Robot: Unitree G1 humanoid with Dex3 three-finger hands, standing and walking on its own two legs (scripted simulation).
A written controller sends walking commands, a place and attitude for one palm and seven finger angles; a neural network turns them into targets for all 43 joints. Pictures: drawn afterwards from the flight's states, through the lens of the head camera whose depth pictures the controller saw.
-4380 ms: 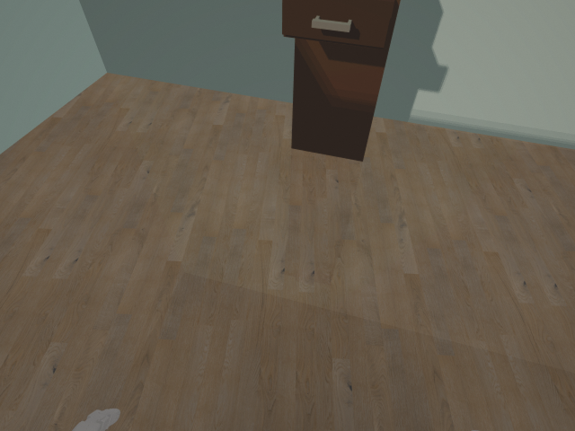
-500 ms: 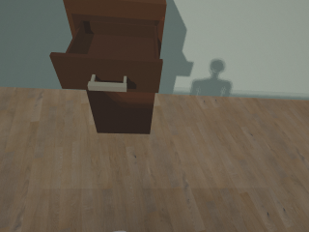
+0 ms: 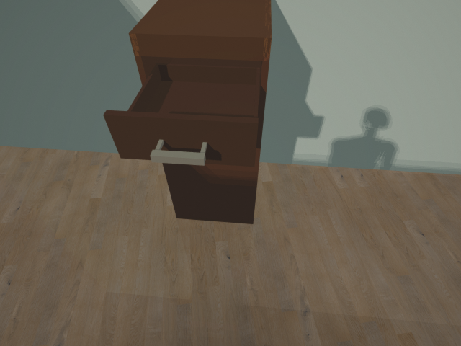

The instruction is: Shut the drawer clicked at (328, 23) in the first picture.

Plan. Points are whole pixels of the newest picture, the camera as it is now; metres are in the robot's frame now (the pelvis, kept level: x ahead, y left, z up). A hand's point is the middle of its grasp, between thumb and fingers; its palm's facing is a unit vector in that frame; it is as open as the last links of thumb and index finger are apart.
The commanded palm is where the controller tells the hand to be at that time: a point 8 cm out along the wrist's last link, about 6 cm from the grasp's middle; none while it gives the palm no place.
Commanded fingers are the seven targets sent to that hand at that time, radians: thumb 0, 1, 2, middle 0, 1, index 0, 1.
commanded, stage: take the last steps up to it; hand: left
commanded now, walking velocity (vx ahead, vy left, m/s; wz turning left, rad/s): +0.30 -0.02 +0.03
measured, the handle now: (180, 151) +0.53 +0.16 +0.03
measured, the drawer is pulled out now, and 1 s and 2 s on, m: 0.30 0.30 0.30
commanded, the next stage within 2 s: come to a stop and stand still in 0.58 s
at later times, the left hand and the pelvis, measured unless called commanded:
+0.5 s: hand (143, 326) +0.20 +0.20 -0.17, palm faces +0.01 -0.98 -0.20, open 7.4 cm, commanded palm none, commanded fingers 0.00 0.90 0.90 -0.20 -0.30 -0.20 -0.30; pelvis +0.13 +0.02 -0.01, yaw -1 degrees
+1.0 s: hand (167, 311) +0.23 +0.16 -0.19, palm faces +0.06 -0.98 -0.19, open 7.3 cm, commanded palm none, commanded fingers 0.00 0.90 0.90 -0.20 -0.30 -0.20 -0.30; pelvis +0.21 -0.01 -0.01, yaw -1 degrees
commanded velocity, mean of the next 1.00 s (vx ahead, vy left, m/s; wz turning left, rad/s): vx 0.08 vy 0.00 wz -0.02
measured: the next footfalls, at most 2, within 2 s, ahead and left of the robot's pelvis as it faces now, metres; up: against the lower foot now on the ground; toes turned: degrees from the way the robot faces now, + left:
left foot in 0.16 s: +0.11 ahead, +0.15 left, +0.00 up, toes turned +9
right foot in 0.56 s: +0.28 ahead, -0.11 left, +0.00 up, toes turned -10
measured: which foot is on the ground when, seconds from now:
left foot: up 0.00-0.14, down 0.16-0.58, up 0.60-1.00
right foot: down 0.00-0.16, up 0.18-0.54, down 0.56-1.00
